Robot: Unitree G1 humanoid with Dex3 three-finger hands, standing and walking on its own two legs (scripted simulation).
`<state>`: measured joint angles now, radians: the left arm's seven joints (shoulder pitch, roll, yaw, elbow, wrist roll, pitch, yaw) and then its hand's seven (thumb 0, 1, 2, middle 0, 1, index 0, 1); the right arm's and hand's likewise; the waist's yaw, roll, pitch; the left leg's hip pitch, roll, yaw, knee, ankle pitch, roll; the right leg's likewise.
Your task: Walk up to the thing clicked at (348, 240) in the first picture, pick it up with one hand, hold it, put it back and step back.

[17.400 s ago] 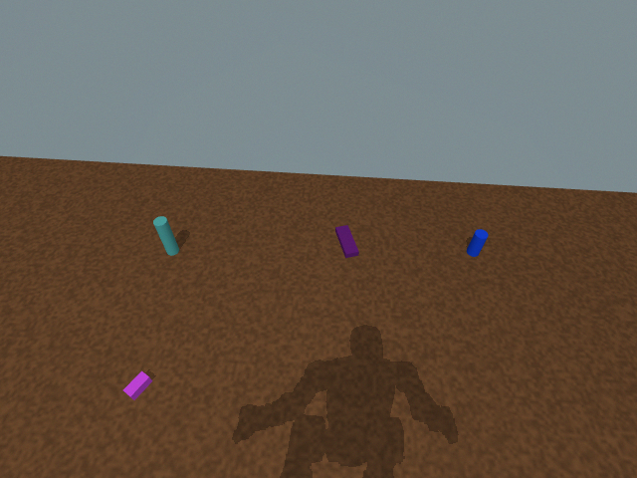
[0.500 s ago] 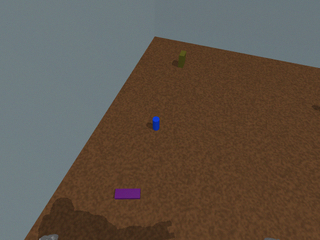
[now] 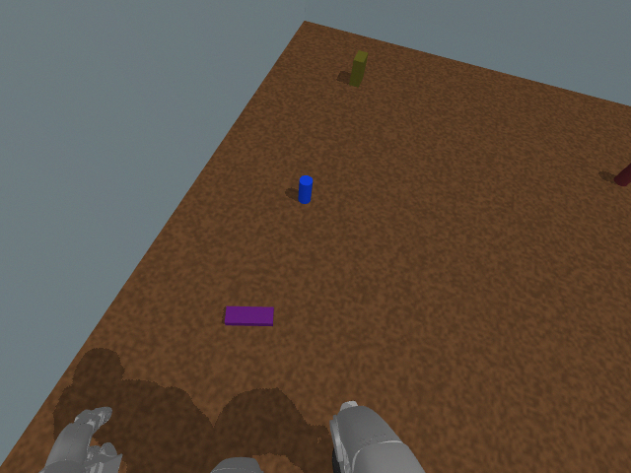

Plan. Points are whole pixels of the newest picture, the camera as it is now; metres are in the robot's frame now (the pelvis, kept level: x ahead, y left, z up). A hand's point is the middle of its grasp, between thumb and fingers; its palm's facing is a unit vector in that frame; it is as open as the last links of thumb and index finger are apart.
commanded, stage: walk up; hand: left
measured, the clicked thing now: (249, 316) +0.56 +0.15 -0.75
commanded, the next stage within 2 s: stand in 1.48 s
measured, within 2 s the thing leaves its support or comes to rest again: neither
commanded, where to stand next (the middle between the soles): +0.16 -0.07 m, yaw -2 degrees
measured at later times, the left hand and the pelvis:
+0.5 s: hand out of the picture +0.01 +0.23 -0.13, palm faces -0.07 -0.91 -0.41, open 7.4 cm; pelvis -0.12 -0.03 +0.00, yaw -4 degrees
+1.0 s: hand out of the picture -0.16 +0.23 -0.14, palm faces -0.03 -0.92 -0.38, open 7.4 cm; pelvis -0.20 -0.04 +0.00, yaw -3 degrees
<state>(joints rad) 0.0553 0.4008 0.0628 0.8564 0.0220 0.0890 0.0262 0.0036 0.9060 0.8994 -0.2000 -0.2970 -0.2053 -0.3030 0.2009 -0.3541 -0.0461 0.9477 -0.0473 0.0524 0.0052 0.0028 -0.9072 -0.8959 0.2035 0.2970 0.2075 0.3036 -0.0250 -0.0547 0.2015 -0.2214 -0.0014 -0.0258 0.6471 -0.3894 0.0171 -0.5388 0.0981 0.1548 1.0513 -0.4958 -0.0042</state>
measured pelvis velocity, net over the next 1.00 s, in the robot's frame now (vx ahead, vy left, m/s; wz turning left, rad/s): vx -0.20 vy -0.04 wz -0.05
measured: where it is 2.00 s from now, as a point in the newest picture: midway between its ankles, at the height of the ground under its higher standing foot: outside the picture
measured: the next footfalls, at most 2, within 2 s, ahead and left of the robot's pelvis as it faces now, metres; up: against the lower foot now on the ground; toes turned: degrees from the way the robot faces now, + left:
right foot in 0.28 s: -0.06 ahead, -0.13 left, +0.00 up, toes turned -2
left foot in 0.62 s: -0.14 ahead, +0.09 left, +0.00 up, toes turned -4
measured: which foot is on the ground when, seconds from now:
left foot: down 0.00-0.30, up 0.32-0.60, down 0.62-1.00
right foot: up 0.00-0.26, down 0.28-0.66, up 0.68-0.86, down 0.88-1.00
